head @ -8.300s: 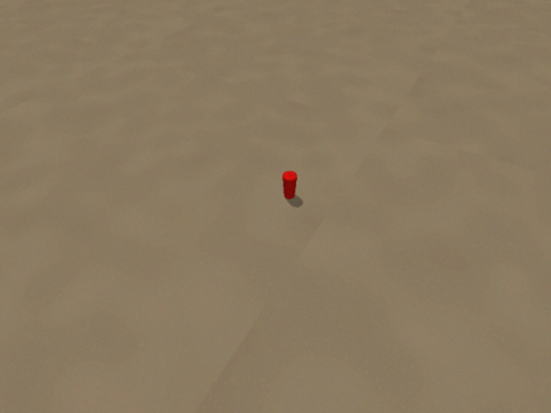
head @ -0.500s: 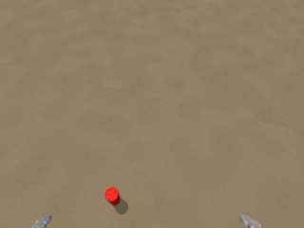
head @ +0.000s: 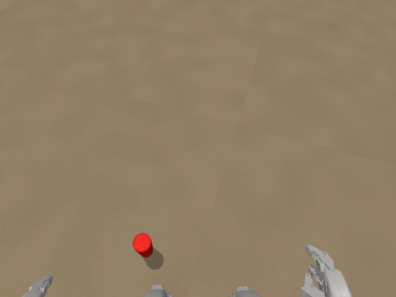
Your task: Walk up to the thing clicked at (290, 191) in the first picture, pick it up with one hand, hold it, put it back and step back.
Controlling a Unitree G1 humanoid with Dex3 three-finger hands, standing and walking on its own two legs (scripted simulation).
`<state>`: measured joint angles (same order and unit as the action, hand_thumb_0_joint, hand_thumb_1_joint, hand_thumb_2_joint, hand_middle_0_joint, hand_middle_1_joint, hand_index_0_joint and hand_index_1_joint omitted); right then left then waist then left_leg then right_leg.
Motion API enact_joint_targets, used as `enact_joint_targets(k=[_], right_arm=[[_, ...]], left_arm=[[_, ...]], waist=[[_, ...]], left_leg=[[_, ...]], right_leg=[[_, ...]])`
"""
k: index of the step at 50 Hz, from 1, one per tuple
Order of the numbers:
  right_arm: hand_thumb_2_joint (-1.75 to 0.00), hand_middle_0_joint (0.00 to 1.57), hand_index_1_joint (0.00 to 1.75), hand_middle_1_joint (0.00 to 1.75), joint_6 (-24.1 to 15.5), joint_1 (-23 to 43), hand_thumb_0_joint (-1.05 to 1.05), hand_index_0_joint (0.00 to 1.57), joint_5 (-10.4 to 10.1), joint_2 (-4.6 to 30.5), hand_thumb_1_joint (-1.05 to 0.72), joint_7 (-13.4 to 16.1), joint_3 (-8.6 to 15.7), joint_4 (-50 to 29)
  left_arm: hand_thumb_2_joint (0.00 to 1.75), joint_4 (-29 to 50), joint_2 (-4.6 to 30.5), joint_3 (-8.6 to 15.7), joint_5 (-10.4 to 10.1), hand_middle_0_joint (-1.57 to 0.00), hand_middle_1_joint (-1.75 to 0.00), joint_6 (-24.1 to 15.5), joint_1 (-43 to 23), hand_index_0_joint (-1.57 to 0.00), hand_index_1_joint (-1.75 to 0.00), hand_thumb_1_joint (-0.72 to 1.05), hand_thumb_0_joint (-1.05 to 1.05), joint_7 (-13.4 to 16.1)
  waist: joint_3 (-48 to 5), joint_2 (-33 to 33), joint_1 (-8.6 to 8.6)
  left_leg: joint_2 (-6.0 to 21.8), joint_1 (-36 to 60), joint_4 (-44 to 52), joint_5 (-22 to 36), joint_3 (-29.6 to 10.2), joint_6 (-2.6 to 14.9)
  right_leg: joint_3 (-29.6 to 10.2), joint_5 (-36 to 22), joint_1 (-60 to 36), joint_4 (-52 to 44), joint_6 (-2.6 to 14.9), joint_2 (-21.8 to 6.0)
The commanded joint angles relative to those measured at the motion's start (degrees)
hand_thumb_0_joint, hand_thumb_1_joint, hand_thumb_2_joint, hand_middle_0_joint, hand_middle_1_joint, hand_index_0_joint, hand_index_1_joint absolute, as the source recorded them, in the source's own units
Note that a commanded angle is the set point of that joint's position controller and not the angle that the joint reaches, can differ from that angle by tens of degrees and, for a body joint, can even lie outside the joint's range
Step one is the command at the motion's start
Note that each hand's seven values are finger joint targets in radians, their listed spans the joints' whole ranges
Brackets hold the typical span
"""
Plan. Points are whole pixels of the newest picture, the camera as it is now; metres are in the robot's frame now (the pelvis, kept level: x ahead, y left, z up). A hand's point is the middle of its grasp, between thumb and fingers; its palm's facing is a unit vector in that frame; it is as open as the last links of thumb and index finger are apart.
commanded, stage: go down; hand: left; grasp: from the side
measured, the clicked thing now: (144, 246) +0.40 +0.21 -0.63
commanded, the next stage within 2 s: none
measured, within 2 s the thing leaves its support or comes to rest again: neither
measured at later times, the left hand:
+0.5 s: hand (67, 267) +0.25 +0.33 -0.21, palm faces +0.12 -0.95 -0.27, open 17.0 cm
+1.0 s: hand (65, 254) +0.29 +0.37 -0.26, palm faces +0.15 -0.97 -0.20, open 16.8 cm
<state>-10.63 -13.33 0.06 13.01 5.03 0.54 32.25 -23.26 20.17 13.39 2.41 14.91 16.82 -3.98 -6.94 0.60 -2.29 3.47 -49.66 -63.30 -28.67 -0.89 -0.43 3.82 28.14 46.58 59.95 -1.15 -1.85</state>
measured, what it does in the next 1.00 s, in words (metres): lowers itself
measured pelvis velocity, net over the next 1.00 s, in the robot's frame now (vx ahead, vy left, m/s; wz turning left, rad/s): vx -0.07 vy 0.00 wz -0.06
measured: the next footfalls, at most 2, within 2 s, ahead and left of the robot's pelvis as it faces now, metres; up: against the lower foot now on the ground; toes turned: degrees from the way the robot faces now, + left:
none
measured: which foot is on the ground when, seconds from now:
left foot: down 0.00-1.00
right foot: down 0.00-1.00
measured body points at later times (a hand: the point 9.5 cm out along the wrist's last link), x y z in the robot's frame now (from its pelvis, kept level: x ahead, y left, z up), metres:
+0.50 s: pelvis -0.05 +0.00 -0.14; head +0.12 +0.02 +0.28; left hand +0.24 +0.38 -0.19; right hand +0.12 -0.27 -0.24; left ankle +0.02 +0.12 -0.66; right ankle +0.01 -0.14 -0.66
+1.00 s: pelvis -0.07 +0.00 -0.23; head +0.12 +0.04 +0.17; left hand +0.28 +0.42 -0.25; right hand +0.08 -0.29 -0.34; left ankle +0.02 +0.12 -0.66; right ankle +0.01 -0.14 -0.66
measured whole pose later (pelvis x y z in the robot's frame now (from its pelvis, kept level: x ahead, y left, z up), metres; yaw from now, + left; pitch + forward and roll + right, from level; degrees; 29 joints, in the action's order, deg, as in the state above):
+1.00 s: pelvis -0.07 +0.00 -0.23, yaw -4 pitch +32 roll -5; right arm -9.5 -6.3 1.9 19.0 2.6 -2.7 37.9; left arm -55.7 42.0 40.9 -7.2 -22.1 -22.4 -31.7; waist -8.3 -1.1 -3.3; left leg 3.6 -109.5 -114.4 -37.7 -5.2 -0.8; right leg 4.2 37.9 105.8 111.3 -0.2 -2.0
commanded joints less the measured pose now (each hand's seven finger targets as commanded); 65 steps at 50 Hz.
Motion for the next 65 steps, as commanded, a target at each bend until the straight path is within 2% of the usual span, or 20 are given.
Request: enact_joint_targets(k=[1,3,6,11,12,14,19,22,23,25,26,31,36,40,43,49,52,57,62,65], right_arm=[[-0.89,0.2,0.3,0.3,-3.9,0.0,0.0,0.2,0.0,9.0,-0.89,0.8,3.7,-7.2],[-0.9,0.2,0.3,0.3,-4.5,0.3,0.0,0.2,0.1,9.3,-0.9,0.7,3.8,-6.8],[-0.9,0.2,0.3,0.3,-5.4,0.6,0.0,0.2,0.3,9.9,-0.92,0.3,3.9,-5.7],[-0.9,0.2,0.3,0.3,-6.4,1.3,0.0,0.2,0.4,11.2,-0.93,-0.6,3.9,-4.9],[-0.9,0.2,0.3,0.3,-6.3,1.4,0.0,0.2,0.4,11.7,-0.92,-0.7,4.2,-4.9],[-0.9,0.2,0.3,0.3,-5.8,1.8,0.0,0.2,0.4,12.7,-0.91,-0.8,4.1,-4.8],[-0.9,0.2,0.3,0.3,-3.5,1.4,0.0,0.2,0.3,14.3,-0.9,-1.1,4.1,-3.1],[-0.9,0.2,0.3,0.3,-2.6,1.4,0.0,0.2,0.6,14.4,-0.9,-1.3,4.0,-2.4],[-0.9,0.2,0.3,0.3,-2.4,1.7,0.0,0.2,0.6,14.5,-0.9,-1.3,4.0,-2.2],[-0.9,0.2,0.3,0.3,-1.9,1.7,0.0,0.2,0.8,14.6,-0.89,-1.4,4.0,-1.0],[-0.9,0.2,0.3,0.3,-1.8,1.3,0.0,0.2,0.7,15.1,-0.9,-1.5,3.9,-1.0],[-0.9,0.2,0.3,0.3,-1.5,2.3,0.0,0.2,1.1,15.2,-0.89,-1.4,3.2,-0.1],[-0.9,0.2,0.3,0.3,-1.3,2.2,0.0,0.2,1.4,16.6,-0.89,-1.6,2.5,0.2],[-0.9,0.2,0.3,0.3,-1.1,2.3,0.0,0.2,1.4,16.8,-0.89,-1.5,1.8,0.3],[-0.9,0.2,0.3,0.3,-1.0,2.0,0.0,0.2,1.5,17.6,-0.9,-1.5,1.5,1.2],[-0.9,0.2,0.3,0.3,-1.0,2.0,0.0,0.2,1.6,18.2,-0.9,-1.7,1.0,1.9],[-0.9,0.2,0.3,0.3,-1.1,2.1,0.0,0.2,1.8,19.0,-0.91,-1.6,1.3,2.3],[-0.91,0.2,0.3,0.3,-1.2,2.0,0.0,0.2,2.2,19.4,-0.91,-1.7,0.8,2.7],[-0.91,0.2,0.3,0.3,-1.1,1.2,0.0,0.2,2.6,19.7,-0.92,-1.8,0.4,3.7],[-0.91,0.2,0.3,0.3,-1.1,1.2,0.0,0.2,2.5,20.1,-0.92,-1.9,0.4,4.3]], left_arm=[[0.07,9.1,12.8,6.3,-0.2,-0.09,-0.12,-3.8,-2.0,-0.09,-0.12,-0.59,0.0,-0.1],[0.09,6.9,12.3,6.8,-0.9,-0.09,-0.15,-6.0,-5.5,-0.09,-0.15,-0.61,0.0,-0.6],[0.11,1.5,15.9,10.7,-2.0,-0.09,-0.16,-11.5,-11.4,-0.09,-0.16,-0.61,0.0,-2.4],[0.07,-3.7,19.5,14.0,-4.3,-0.08,-0.12,-23.0,-18.5,-0.08,-0.12,-0.5,0.0,-8.0],[0.08,-5.6,18.6,13.1,-4.5,-0.08,-0.13,-24.5,-18.5,-0.07,-0.13,-0.51,0.0,-9.2],[0.09,-6.8,21.7,15.9,-5.3,-0.07,-0.14,-27.2,-20.7,-0.07,-0.13,-0.52,0.0,-10.5],[0.12,-11.4,26.9,21.5,-6.8,-0.06,-0.13,-30.7,-22.4,-0.05,-0.13,-0.48,0.0,-13.5],[0.13,-11.4,28.8,23.4,-7.5,-0.06,-0.14,-32.6,-25.7,-0.05,-0.14,-0.44,0.0,-15.3],[0.14,-11.4,30.4,24.5,-7.7,-0.05,-0.13,-33.2,-26.4,-0.04,-0.13,-0.42,0.0,-15.8],[0.14,-13.3,29.8,24.3,-8.1,-0.05,-0.14,-34.4,-30.1,-0.05,-0.14,-0.42,0.0,-17.2],[0.14,-13.6,32.1,26.3,-8.4,-0.05,-0.15,-35.0,-30.9,-0.05,-0.14,-0.43,0.0,-17.4],[0.13,-17.3,34.0,26.4,-9.3,-0.04,-0.14,-38.3,-39.4,-0.05,-0.13,-0.41,0.0,-20.6],[0.11,-19.7,37.5,27.5,-9.4,-0.04,-0.12,-39.9,-43.4,-0.05,-0.11,-0.4,0.0,-23.6],[0.1,-21.5,41.1,30.4,-10.4,-0.04,-0.11,-40.1,-44.0,-0.05,-0.1,-0.42,0.0,-25.0],[0.08,-22.3,41.8,31.4,-11.0,-0.05,-0.1,-40.4,-44.1,-0.05,-0.09,-0.42,0.0,-26.4],[0.09,-22.6,44.0,33.2,-12.1,-0.04,-0.09,-40.8,-46.8,-0.04,-0.08,-0.44,0.0,-28.4],[0.1,-23.2,44.7,32.9,-12.2,-0.04,-0.09,-41.1,-49.5,-0.04,-0.09,-0.45,0.0,-29.7],[0.09,-24.1,47.9,34.8,-12.5,-0.04,-0.08,-41.3,-51.1,-0.04,-0.08,-0.46,0.0,-31.0],[0.09,-23.9,50.0,35.2,-12.6,-0.04,-0.08,-41.0,-53.7,-0.03,-0.08,-0.48,0.0,-32.2],[0.09,-24.4,50.0,34.7,-12.5,-0.04,-0.08,-40.7,-55.2,-0.03,-0.08,-0.48,0.0,-32.6]], waist=[[-10.7,5.2,-0.47],[-9.5,3.7,-1.26],[-10.7,2.4,-0.7],[-17.7,5.5,0.94],[-18.8,6.3,0.63],[-21.9,7.8,1.99],[-29.3,7.3,3.68],[-31.7,6.1,3.27],[-31.5,5.8,3.68],[-31.5,5.4,2.13],[-32.6,4.9,2.55],[-30.1,5.2,1.5],[-31.2,8.7,1.59],[-32.1,7.0,2.3],[-33.9,9.0,2.41],[-33.2,9.7,2.28],[-32.8,10.2,1.15],[-32.9,10.1,1.61],[-34.8,10.9,1.5],[-32.7,12.2,1.25]], left_leg=[[-1.7,6.6,7.2,11.9,-0.4,0.78],[-1.6,3.2,4.9,10.1,-0.6,0.95],[-1.7,-2.8,-0.6,8.8,-0.3,1.29],[-2.0,-10.3,-7.6,2.6,-1.2,1.09],[-1.9,-10.6,-8.3,0.8,-1.6,0.92],[-1.5,-11.7,-9.8,0.7,-2.9,0.48],[-1.6,-13.7,-16.2,6.9,-3.5,0.63],[-2.0,-16.8,-20.3,9.7,-2.6,1.28],[-2.0,-17.7,-20.9,9.2,-2.3,1.4],[-2.0,-21.0,-23.6,8.3,-2.2,1.63],[-1.8,-20.6,-23.8,8.7,-2.7,1.61],[-1.5,-27.9,-26.7,-1.9,-2.9,1.55],[-1.2,-28.5,-28.1,-5.0,-3.9,1.22],[-1.5,-33.2,-30.7,-6.3,-3.1,1.52],[-1.5,-32.3,-33.2,-1.7,-3.1,1.34],[-1.2,-34.8,-35.9,-1.5,-3.6,1.28],[-1.0,-35.1,-37.3,-1.9,-4.1,1.25],[-1.1,-38.6,-39.6,-3.9,-3.4,1.46],[-1.3,-40.3,-42.7,-1.8,-2.2,1.53],[-0.8,-39.9,-41.6,-5.5,-4.1,1.24]], right_leg=[[-0.9,-9.8,-1.4,-4.9,1.97,2.0],[-0.9,-8.3,1.9,-2.6,1.94,2.1],[-1.4,-7.1,6.9,2.3,2.0,1.7],[-2.5,-1.7,16.9,11.7,2.36,1.1],[-2.6,-0.2,19.1,13.0,2.42,1.0],[-2.3,-0.4,22.3,16.5,2.52,1.0],[-1.5,-4.0,26.5,22.6,2.9,1.1],[-2.1,-5.8,27.0,24.2,2.96,1.1],[-2.5,-5.4,27.1,24.2,2.92,1.1],[-2.7,-4.9,29.0,25.7,2.8,1.0],[-2.2,-5.0,29.8,26.8,2.9,1.2],[-2.8,3.0,35.3,28.9,2.78,1.1],[-1.5,4.8,41.0,33.1,3.07,1.3],[-1.7,6.4,40.5,34.0,2.89,1.4],[-1.0,2.8,42.3,37.2,3.21,1.5],[0.2,2.4,45.9,41.2,3.39,1.7],[0.5,2.8,48.9,42.8,3.45,1.7],[0.6,4.2,49.0,44.4,3.23,1.7],[0.3,3.1,48.8,45.9,3.26,1.8],[1.5,5.3,53.4,48.1,3.42,1.9]])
